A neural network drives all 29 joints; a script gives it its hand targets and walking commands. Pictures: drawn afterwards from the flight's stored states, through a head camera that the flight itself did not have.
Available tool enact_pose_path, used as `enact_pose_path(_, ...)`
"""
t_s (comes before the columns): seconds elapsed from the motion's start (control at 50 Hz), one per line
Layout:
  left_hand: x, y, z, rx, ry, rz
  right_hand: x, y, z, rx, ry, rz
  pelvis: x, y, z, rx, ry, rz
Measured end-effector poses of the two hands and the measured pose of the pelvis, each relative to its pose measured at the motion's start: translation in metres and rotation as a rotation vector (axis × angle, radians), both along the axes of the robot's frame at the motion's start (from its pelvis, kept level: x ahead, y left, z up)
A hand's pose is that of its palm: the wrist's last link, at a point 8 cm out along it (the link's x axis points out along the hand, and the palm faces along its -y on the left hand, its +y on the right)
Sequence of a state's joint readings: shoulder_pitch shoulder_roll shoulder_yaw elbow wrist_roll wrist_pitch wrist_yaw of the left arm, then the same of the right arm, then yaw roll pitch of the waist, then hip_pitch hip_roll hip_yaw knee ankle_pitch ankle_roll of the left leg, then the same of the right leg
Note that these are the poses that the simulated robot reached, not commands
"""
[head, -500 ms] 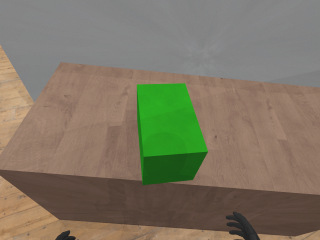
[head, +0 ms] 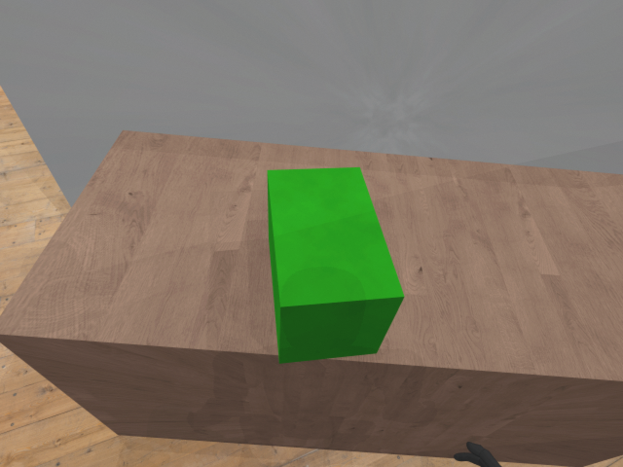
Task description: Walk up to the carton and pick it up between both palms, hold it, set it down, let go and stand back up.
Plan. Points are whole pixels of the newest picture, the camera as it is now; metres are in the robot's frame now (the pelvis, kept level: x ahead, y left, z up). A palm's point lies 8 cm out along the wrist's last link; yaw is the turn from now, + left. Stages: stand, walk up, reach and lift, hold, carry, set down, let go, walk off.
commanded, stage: stand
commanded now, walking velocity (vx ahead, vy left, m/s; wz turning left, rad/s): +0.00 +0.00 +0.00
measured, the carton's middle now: (321, 261) +0.44 -0.01 -0.03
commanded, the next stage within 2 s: none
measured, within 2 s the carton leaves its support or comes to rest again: neither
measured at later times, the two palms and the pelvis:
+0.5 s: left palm out of the picture +0.01 +0.28 -0.13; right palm out of the picture +0.09 -0.26 -0.11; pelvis -0.01 +0.00 +0.00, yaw +0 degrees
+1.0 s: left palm out of the picture +0.02 +0.29 -0.13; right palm out of the picture +0.08 -0.26 -0.11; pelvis -0.01 +0.00 +0.00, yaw +0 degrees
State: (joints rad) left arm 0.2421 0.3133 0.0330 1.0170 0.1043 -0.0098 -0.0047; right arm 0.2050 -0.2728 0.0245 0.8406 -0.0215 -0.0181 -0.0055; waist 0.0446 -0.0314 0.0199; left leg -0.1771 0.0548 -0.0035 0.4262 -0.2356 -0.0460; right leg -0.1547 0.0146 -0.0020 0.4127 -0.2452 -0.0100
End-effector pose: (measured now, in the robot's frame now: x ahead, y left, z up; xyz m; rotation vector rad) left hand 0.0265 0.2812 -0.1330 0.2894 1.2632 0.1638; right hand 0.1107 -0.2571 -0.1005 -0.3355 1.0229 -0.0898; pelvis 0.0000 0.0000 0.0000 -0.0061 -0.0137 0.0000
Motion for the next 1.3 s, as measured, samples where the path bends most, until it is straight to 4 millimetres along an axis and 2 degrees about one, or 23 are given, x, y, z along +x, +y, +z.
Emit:
enact_pose_path(0.18, 0.0, 0.001, 0.001, 0.004, -0.011, 0.001, -0.008, -0.002, -0.003, -0.002, 0.016, -0.01, -0.003, 0.0, 0.0, 0.0, -0.004, 0.0)
enact_pose_path(0.52, -0.013, 0.003, 0.001, 0.007, 0.006, 0.009, -0.024, -0.004, -0.007, 0.001, 0.042, -0.027, -0.01, 0.0, 0.0, 0.0, -0.014, 0.0)
enact_pose_path(1.08, -0.009, 0.007, 0.008, 0.029, -0.013, 0.005, -0.033, -0.007, -0.015, 0.01, 0.066, -0.034, -0.014, 0.001, 0.0, -0.001, -0.019, 0.0)
enact_pose_path(1.3, -0.017, 0.007, 0.007, 0.028, -0.005, 0.01, -0.038, -0.007, -0.014, 0.01, 0.063, -0.036, -0.019, 0.001, 0.0, -0.001, -0.026, 0.0)
